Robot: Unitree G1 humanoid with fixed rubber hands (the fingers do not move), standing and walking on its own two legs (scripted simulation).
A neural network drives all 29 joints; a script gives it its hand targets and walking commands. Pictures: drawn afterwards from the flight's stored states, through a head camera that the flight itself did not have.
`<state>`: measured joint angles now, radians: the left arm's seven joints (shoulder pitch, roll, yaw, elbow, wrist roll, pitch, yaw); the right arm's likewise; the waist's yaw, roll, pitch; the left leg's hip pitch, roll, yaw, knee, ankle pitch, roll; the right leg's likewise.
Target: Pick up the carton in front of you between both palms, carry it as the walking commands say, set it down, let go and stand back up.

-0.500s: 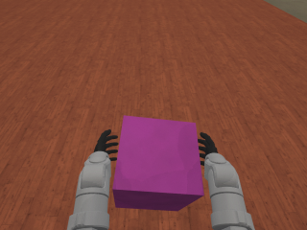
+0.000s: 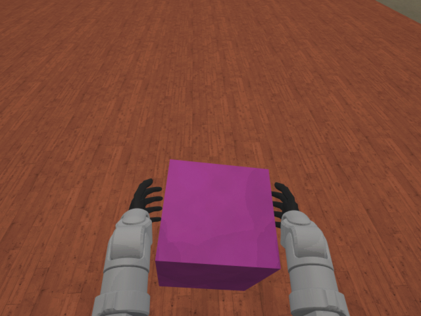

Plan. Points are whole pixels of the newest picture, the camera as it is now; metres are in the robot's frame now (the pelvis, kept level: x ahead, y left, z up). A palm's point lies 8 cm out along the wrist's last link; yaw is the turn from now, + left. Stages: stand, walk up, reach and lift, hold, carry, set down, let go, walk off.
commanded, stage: hold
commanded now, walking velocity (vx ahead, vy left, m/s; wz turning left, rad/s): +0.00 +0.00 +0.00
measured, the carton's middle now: (210, 231) +0.32 +0.01 -0.05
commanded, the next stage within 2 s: set down in 0.84 s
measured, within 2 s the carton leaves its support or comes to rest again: neither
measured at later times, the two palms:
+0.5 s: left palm (145, 215) +0.29 +0.13 +0.06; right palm (299, 213) +0.30 -0.17 +0.05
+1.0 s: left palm (146, 218) +0.29 +0.13 +0.05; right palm (297, 214) +0.30 -0.17 +0.04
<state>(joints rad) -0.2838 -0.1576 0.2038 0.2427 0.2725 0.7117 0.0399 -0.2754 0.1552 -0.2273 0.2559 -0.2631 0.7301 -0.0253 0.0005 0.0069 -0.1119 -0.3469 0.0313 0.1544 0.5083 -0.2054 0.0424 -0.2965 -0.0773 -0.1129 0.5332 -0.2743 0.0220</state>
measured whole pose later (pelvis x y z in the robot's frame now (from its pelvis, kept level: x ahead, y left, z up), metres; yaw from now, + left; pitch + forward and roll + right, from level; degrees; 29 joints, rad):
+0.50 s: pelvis +0.00 -0.03 +0.01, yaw +3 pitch -8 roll +1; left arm -0.33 -0.17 0.25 0.27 0.32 0.70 0.00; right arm -0.32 0.17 -0.28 0.31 -0.31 0.69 0.02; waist 0.00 0.00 0.07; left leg -0.09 0.03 0.09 0.37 -0.14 0.00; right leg -0.04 -0.01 -0.06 0.42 -0.25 -0.03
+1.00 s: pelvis +0.00 -0.04 +0.01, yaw +3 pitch -7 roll +0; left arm -0.34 -0.17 0.26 0.29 0.32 0.67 0.00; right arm -0.33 0.17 -0.29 0.33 -0.31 0.66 0.01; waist 0.00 0.00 0.08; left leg -0.12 0.03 0.06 0.39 -0.14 -0.01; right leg -0.05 0.00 -0.07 0.42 -0.25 -0.03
